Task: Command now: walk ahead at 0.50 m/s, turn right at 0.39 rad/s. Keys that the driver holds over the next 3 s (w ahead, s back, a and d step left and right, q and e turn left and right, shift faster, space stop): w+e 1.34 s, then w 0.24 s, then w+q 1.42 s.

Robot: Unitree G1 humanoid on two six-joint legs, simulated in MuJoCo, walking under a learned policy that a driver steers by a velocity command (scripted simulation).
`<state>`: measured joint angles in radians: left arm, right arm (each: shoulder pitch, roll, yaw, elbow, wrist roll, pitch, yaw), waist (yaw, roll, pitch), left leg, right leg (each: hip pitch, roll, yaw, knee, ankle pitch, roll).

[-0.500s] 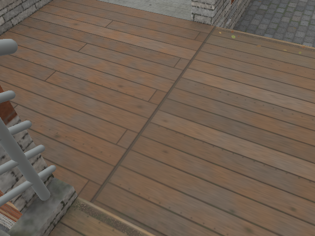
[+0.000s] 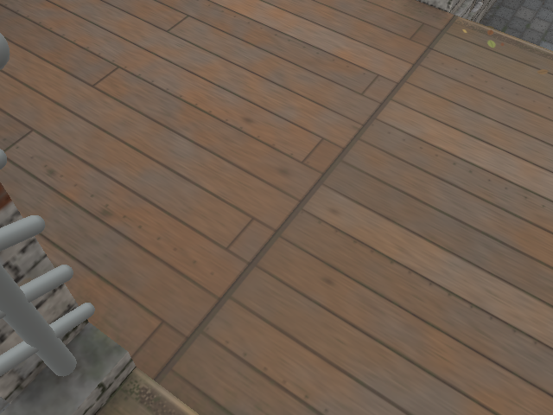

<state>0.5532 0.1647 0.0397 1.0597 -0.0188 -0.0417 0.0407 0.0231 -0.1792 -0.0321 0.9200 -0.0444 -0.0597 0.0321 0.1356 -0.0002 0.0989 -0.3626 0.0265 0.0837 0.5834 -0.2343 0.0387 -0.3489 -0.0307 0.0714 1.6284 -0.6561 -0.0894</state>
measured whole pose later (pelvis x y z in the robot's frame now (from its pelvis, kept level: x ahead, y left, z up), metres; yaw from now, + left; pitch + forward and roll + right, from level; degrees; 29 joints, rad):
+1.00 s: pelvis +0.49 -0.14 -0.16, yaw -34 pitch +0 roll -1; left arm 0.40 0.27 0.08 0.85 0.02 -0.04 -0.01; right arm 0.07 -0.20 -0.02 0.75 -0.03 -0.07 0.00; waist 0.07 -0.02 -0.01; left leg -0.41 0.02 0.02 0.62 -0.23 0.02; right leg -0.31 0.10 0.12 1.00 -0.46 -0.10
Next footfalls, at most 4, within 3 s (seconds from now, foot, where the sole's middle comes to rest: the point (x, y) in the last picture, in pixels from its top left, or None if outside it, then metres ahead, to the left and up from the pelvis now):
0.50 right None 0.36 -0.22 -0.92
0.92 left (348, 354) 0.64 -0.10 -0.92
1.44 right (474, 365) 0.66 -0.44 -0.92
2.00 left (511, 272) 0.97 -0.58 -0.92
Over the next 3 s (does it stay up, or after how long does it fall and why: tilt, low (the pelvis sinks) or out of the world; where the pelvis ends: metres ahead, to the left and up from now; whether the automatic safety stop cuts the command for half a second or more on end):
stays up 1.25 -0.81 -0.15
